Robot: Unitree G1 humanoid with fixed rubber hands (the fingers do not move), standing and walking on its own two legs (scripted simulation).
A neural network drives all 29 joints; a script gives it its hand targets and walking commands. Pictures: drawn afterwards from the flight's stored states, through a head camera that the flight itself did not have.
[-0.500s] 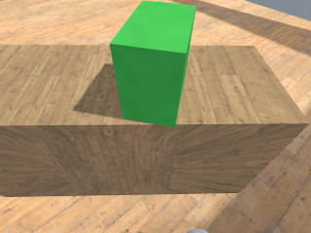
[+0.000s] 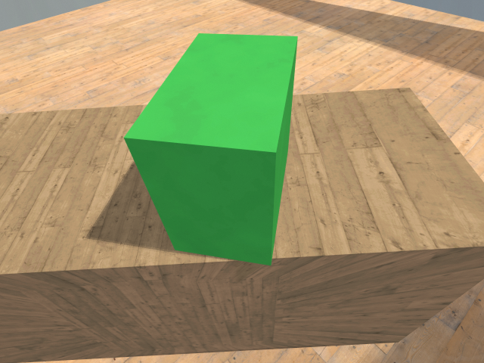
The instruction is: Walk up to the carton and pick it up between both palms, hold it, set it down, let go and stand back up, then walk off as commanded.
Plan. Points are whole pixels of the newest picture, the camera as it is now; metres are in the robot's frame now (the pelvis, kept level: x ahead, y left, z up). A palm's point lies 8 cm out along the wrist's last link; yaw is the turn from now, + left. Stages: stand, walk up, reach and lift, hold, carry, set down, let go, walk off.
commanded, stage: walk up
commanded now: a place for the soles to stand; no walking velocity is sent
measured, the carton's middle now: (234, 147) +0.48 +0.05 +0.11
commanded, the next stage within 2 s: reach and lift in 1.84 s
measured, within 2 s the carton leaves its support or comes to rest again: neither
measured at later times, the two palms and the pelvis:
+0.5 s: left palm out of the picture +0.09 +0.34 -0.14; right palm out of the picture +0.13 -0.26 -0.10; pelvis +0.06 +0.05 -0.01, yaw +0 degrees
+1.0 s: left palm out of the picture +0.08 +0.32 -0.12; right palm out of the picture +0.12 -0.27 -0.11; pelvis +0.04 +0.03 +0.00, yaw +0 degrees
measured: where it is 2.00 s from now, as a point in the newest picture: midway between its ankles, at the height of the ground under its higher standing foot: outside the picture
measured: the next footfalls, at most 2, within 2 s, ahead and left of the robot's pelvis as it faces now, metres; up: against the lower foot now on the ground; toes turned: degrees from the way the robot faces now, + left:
left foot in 0.22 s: +0.15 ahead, +0.13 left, +0.00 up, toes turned +4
right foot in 0.56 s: +0.09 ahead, -0.10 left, +0.00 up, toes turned +1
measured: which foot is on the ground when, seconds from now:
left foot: up 0.00-0.20, down 0.22-1.00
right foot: down 0.00-0.24, up 0.26-0.54, down 0.56-1.00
